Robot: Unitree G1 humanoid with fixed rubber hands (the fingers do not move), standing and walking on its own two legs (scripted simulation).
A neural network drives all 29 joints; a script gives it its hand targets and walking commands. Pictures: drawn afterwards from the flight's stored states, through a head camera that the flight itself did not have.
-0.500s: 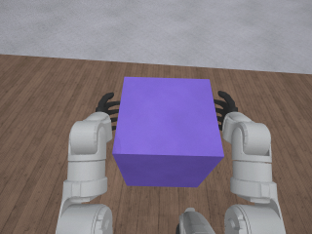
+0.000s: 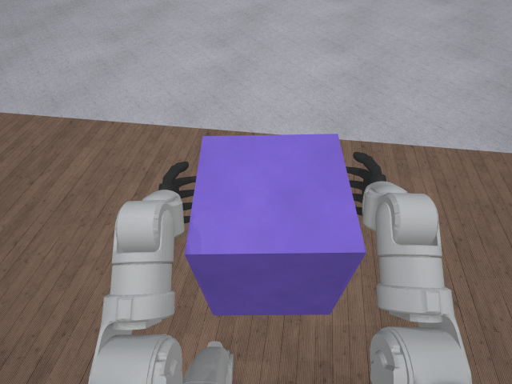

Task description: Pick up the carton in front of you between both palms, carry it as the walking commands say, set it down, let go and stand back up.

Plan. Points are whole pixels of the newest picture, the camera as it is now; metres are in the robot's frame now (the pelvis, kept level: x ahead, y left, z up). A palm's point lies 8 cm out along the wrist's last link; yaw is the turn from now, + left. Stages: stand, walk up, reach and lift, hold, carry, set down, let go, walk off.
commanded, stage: carry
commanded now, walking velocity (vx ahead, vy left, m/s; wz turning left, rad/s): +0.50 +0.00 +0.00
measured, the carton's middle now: (270, 231) +0.36 +0.01 +0.02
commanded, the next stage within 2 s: none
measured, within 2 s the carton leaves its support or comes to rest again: neither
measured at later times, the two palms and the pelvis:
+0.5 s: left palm (206, 93) +0.68 +0.16 +0.06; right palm (344, 94) +0.66 -0.14 +0.07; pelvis +0.31 +0.04 -0.03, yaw -2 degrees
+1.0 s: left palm (231, 40) +0.96 +0.13 +0.04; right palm (336, 35) +0.98 -0.17 +0.04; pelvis +0.61 -0.02 -0.06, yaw +0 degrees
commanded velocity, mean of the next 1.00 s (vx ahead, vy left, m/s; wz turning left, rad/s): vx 0.50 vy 0.00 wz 0.00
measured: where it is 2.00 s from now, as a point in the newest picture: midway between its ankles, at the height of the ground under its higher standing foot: (276, 181)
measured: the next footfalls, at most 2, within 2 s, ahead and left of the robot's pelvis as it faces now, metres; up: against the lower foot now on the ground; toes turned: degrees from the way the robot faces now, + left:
left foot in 0.22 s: +0.34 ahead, +0.08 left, -0.03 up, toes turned +3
right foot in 0.76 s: +0.66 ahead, -0.06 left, -0.06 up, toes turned -4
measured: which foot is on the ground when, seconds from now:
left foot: up 0.00-0.20, down 0.22-0.78, up 0.80-1.00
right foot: down 0.00-0.24, up 0.26-0.74, down 0.76-1.00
